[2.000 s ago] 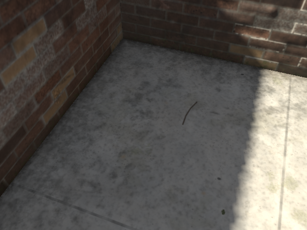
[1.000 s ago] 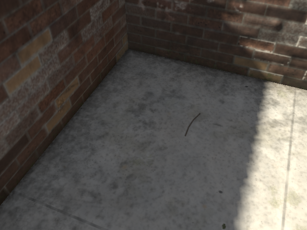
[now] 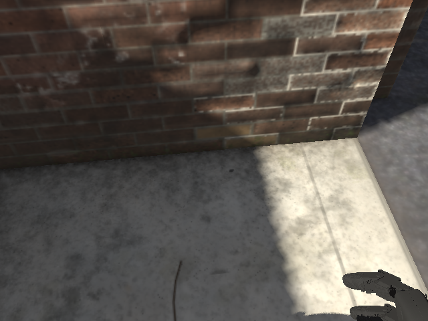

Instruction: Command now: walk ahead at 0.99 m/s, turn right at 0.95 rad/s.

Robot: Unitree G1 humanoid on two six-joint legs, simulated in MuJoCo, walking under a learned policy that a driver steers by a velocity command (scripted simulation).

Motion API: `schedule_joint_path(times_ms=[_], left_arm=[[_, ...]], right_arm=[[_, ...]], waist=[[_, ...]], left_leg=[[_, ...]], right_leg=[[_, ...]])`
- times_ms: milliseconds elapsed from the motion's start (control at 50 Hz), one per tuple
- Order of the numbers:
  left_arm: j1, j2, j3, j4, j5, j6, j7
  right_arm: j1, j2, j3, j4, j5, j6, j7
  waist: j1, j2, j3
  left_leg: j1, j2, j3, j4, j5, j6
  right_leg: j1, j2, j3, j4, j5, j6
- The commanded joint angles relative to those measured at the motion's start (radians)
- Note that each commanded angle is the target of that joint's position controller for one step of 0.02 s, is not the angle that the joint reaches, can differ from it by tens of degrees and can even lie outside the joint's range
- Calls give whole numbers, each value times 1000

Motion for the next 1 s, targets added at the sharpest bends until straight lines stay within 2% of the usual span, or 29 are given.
schedule_joint_path(times_ms=[20, 80, 100, 120, 140, 160, 180, 200, 220, 240, 260, 300, 340, 400, 480, 520, 540, 560, 580, 600, 620, 640, 700, 760, 800, 840, 860, 920, 1000], left_arm=[[-2, 174, 43, -63, -13, -22, -1], [-35, 208, 52, -72, -13, -22, 9], [-42, 235, 58, -68, -3, -23, 11], [-87, 258, 63, -74, -3, -26, 9], [-134, 199, 49, -90, 0, -35, 8], [-123, 16, 5, -123, 10, -37, 19], [59, 61, 5, -165, -49, -25, 33], [-5, 133, 10, -106, -7, 1, 43], [-107, 110, -1, -160, -50, 20, 32], [-162, 114, -1, -171, -43, 35, 29], [-227, 119, 5, -200, -34, 43, 25], [-222, 66, -12, -237, -27, 55, 16], [-253, 27, -32, -258, -16, 60, 11], [-283, 47, -45, -264, 2, 51, -7], [-381, 109, -36, -297, 20, 42, -23], [-338, 137, -19, -277, 29, 31, -19], [-298, 199, -1, -271, 32, 30, -8], [-264, 241, -4, -289, 60, 32, 6], [-238, 144, -31, -279, 66, 30, 3], [-284, 115, -36, -273, 35, 29, -8], [-329, 102, -37, -269, 13, 19, -14], [-384, 100, -38, -270, 12, 15, -19], [-479, 127, -26, -263, 33, 28, -20], [-477, 102, -31, -240, 29, 31, -13], [-453, 74, -42, -214, 21, 34, -11], [-374, 58, -48, -172, 29, 32, -17], [-381, 64, -45, -169, 32, 37, -15], [-416, 67, -40, -169, 25, 45, 1], [-391, 64, -41, -128, 21, 47, 6]], right_arm=[[-99, -75, -9, -87, 21, -5, 4], [-39, -125, -25, -87, 27, -9, -14], [73, -175, -46, -56, 27, -13, -28], [242, -212, -64, -12, 26, -23, -43], [440, -262, -86, 41, 10, -32, -62], [569, -303, -90, 76, -15, -40, -69], [490, -348, -110, 65, -16, -37, -42], [349, -215, -93, 16, 8, -25, -30], [285, -102, -64, -9, 40, -42, -29], [254, -108, -63, 22, 57, -50, -23], [250, -124, -69, 47, 70, -54, -22], [227, -144, -74, 74, 67, -65, -19], [170, -177, -82, 88, 73, -61, -18], [147, -254, -101, 106, 76, -54, -16], [194, -267, -98, 149, 98, -41, -19], [225, -260, -90, 174, 92, -25, -27], [267, -235, -77, 175, 70, -24, -29], [346, -173, -46, 161, 30, -27, -25], [407, -146, -30, 185, 41, -14, -13], [369, -213, -42, 183, 61, 10, -8], [325, -213, -46, 174, 64, 32, -19], [292, -210, -48, 172, 59, 55, -40], [312, -184, -46, 174, 55, 101, -75], [314, -147, -40, 183, 55, 107, -75], [291, -134, -38, 182, 40, 108, -66], [229, -198, -45, 147, 17, 111, -56], [213, -209, -54, 157, 22, 107, -48], [179, -152, -37, 157, 13, 67, -37], [223, -146, -31, 180, 30, 50, -38]], waist=[[8, -34, 56], [-31, -56, -29], [-81, -60, -102], [-181, -64, -169], [-269, -57, -249], [-250, 209, -318], [-128, 403, -550], [-123, 157, -451], [-162, 217, -300], [-137, 91, -214], [-129, 43, -117], [-66, 32, -58], [-48, 38, -19], [-60, 107, -100], [-73, 75, -93], [-43, 58, -114], [-36, -17, -153], [-48, -199, -254], [-50, -219, -431], [-50, -137, -359], [-67, -90, -263], [-86, -53, -203], [-137, -105, -146], [-135, -117, -166], [-135, -112, -145], [-89, -20, -72], [-81, 50, -29], [-77, 85, -32], [-85, 46, -63]], left_leg=[[263, -114, 121, -190, 204, 20], [451, -175, 95, -336, 156, 51], [569, -201, 90, -340, 117, 62], [729, -181, 87, -385, 159, 73], [948, -84, 38, -355, 155, 92], [1166, 221, -189, -240, 646, 119], [1315, 386, -673, -328, 715, 309], [1146, 298, -522, -379, 576, 295], [1074, 212, -334, -424, 568, 283], [956, 170, -260, -453, 545, 264], [843, 130, -203, -494, 559, 267], [707, 132, -164, -568, 525, 276], [584, 122, -64, -610, 590, 286], [524, 54, 83, -612, 594, 254], [601, 68, 75, -527, 462, 197], [595, 19, 105, -378, 447, 153], [530, -48, 157, -229, 299, 104], [295, -149, 176, 78, -305, 34], [279, -137, 29, 231, -620, 7], [248, -102, -5, 287, -609, -11], [224, -75, 5, 256, -579, -15], [245, -62, 8, 191, -532, -27], [435, -84, 48, -13, -413, -45], [559, -102, 65, -212, -213, -26], [644, -117, 77, -366, -91, 4], [622, -36, 4, -424, -153, 63], [474, -52, 10, -448, -348, 86], [419, -67, 22, -482, -280, 55], [481, -75, 38, -444, -115, 48]], right_leg=[[-245, -201, 212, -126, 649, -60], [-121, -212, 224, 29, 918, -1], [-75, -214, 225, 179, 1042, 30], [-92, -200, 214, 389, 1050, 59], [-214, -159, 178, 639, 878, 85], [-446, -57, 57, 1010, -220, 99], [-632, -6, 33, 1238, -273, 121], [-624, -121, 6, 1193, -138, 123], [-663, -168, 27, 1189, -154, 173], [-669, -204, -1, 1158, -141, 190], [-676, -223, -17, 1098, -144, 196], [-620, -250, -15, 931, -126, 194], [-560, -253, -57, 700, -99, 213], [-340, -234, -107, 415, 207, 212], [-300, -214, -102, 241, 293, 149], [-174, -183, -135, 144, 381, 104], [-56, -253, -78, 150, 751, 69], [172, -520, 223, 213, 1256, -102], [204, -622, 358, 188, 1258, -233], [123, -565, 311, 163, 1075, -208], [41, -514, 246, 136, 887, -140], [-67, -479, 211, 105, 763, -94], [-311, -408, 126, 26, 512, -47], [-345, -374, 86, 23, 267, -24], [-384, -334, 67, 24, 3, 31], [-445, -272, 24, 27, -185, 120], [-361, -233, -36, 55, -126, 151], [-241, -231, -50, 125, 61, 160], [-196, -238, -55, 145, 237, 151]])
